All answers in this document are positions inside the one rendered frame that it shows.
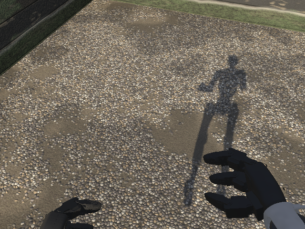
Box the right robot forearm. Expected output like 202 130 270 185
263 201 305 229

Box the robot left hand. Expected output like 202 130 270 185
39 197 102 229

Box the robot right hand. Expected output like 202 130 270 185
203 148 287 221

